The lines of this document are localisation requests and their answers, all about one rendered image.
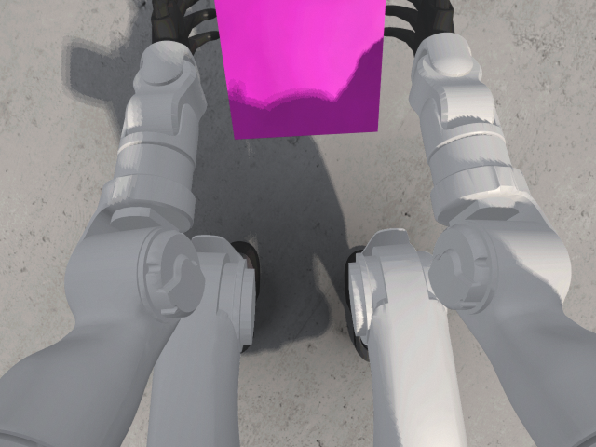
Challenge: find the right robot thigh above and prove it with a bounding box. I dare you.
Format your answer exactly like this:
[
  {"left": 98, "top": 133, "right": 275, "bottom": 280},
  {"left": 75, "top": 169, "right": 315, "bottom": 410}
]
[{"left": 348, "top": 243, "right": 468, "bottom": 447}]

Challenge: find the robot right upper arm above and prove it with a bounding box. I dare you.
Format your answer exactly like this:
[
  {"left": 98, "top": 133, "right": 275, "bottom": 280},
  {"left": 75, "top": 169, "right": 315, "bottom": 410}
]
[{"left": 428, "top": 220, "right": 596, "bottom": 447}]

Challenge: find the robot left hand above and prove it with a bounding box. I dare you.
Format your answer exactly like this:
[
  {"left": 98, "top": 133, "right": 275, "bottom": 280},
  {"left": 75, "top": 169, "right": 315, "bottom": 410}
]
[{"left": 151, "top": 0, "right": 220, "bottom": 56}]

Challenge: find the robot right hand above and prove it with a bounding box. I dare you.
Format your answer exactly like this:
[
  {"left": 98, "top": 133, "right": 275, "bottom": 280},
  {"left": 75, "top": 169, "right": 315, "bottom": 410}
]
[{"left": 384, "top": 0, "right": 454, "bottom": 56}]

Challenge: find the robot right forearm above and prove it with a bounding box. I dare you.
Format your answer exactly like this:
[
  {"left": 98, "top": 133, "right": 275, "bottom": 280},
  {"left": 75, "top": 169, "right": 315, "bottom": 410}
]
[{"left": 409, "top": 33, "right": 572, "bottom": 282}]

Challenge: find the robot left upper arm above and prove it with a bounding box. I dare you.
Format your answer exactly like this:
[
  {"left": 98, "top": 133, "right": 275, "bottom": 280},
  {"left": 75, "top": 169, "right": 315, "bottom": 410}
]
[{"left": 0, "top": 226, "right": 205, "bottom": 447}]

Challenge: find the robot left forearm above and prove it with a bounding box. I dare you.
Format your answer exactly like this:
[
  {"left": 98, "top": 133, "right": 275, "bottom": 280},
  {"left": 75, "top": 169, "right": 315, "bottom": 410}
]
[{"left": 64, "top": 41, "right": 207, "bottom": 302}]

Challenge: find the right robot shin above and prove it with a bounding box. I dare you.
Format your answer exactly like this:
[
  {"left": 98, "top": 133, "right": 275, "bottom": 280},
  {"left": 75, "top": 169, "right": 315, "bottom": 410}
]
[{"left": 360, "top": 228, "right": 447, "bottom": 345}]

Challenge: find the carton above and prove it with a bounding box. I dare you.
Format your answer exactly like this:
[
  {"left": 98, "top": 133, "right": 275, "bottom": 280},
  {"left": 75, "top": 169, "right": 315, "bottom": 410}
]
[{"left": 214, "top": 0, "right": 386, "bottom": 140}]

